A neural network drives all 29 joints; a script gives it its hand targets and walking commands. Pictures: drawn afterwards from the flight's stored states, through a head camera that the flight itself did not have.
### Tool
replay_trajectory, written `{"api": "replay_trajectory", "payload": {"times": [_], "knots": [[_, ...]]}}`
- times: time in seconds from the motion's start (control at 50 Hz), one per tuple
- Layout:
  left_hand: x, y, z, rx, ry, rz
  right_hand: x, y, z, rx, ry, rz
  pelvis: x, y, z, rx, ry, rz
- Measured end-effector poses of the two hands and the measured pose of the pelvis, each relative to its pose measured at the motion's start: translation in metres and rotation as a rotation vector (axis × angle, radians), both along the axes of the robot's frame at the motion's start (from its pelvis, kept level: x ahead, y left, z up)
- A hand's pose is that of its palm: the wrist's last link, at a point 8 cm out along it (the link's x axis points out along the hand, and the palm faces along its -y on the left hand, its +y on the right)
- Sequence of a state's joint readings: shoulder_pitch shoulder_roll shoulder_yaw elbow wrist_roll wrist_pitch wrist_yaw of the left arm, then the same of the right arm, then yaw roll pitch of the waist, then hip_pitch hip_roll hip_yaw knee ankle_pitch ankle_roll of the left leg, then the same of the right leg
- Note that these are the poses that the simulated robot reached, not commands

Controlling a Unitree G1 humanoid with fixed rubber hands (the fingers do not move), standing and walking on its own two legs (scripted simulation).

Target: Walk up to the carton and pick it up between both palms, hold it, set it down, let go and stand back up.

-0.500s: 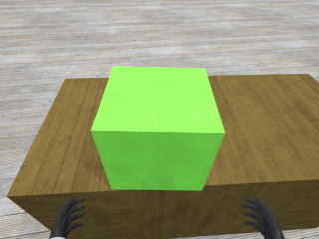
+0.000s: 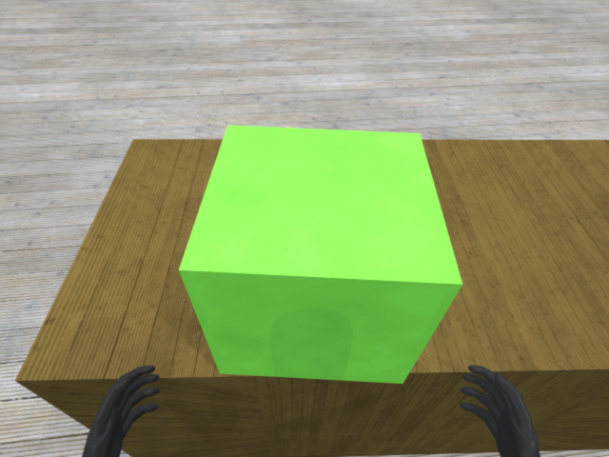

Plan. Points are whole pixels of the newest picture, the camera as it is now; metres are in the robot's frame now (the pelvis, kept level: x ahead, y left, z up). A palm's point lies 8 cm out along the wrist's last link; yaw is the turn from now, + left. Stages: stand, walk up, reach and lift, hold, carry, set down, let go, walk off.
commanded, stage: reach and lift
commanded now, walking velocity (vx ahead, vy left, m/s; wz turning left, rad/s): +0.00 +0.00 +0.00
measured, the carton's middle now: (317, 256) +0.42 -0.01 +0.01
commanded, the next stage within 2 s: none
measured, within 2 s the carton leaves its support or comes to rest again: neither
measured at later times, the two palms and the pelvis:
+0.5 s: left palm (110, 360) +0.25 +0.24 +0.03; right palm (542, 372) +0.22 -0.27 +0.04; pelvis -0.02 +0.01 +0.01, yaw -2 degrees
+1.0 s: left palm (121, 282) +0.31 +0.23 +0.10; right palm (550, 294) +0.29 -0.28 +0.10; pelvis -0.01 +0.00 +0.01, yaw -2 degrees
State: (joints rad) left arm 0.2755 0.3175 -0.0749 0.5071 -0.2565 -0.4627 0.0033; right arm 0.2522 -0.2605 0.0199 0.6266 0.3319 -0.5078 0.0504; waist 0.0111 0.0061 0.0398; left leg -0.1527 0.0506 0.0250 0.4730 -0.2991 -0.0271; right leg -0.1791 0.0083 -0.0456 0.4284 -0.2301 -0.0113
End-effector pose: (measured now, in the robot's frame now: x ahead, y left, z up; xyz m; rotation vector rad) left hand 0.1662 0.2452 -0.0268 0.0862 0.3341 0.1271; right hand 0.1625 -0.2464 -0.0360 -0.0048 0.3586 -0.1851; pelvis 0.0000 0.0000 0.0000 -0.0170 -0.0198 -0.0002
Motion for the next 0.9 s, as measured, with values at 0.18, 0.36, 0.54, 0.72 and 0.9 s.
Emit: {"api": "replay_trajectory", "payload": {"times": [0.18,0.36,0.54,0.72,0.9], "knots": [[0.031,-0.002,0.02,-0.009,-0.048,-0.03,0.03,-0.004,0.023,-0.005,-0.086,0.014,0.004,0.007,0.002,-0.006,-0.004,0.001],[0.063,0.002,0.048,-0.023,-0.067,-0.023,0.05,-0.016,0.064,-0.024,-0.108,0.034,-0.004,0.007,0.006,-0.005,-0.028,-0.012],[0.086,-0.003,0.064,-0.044,-0.024,-0.007,0.062,-0.02,0.082,-0.02,-0.061,0.036,-0.018,0.009,0.008,0.008,-0.016,-0.032],[0.121,-0.015,0.099,-0.037,-0.042,-0.026,0.094,-0.019,0.098,0.008,-0.093,0.043,-0.02,0.01,0.008,0.016,0.012,-0.034],[0.14,-0.017,0.117,-0.047,-0.031,-0.026,0.118,-0.027,0.123,0.005,-0.105,0.036,-0.011,0.0,0.009,0.012,0.018,-0.029]]}}
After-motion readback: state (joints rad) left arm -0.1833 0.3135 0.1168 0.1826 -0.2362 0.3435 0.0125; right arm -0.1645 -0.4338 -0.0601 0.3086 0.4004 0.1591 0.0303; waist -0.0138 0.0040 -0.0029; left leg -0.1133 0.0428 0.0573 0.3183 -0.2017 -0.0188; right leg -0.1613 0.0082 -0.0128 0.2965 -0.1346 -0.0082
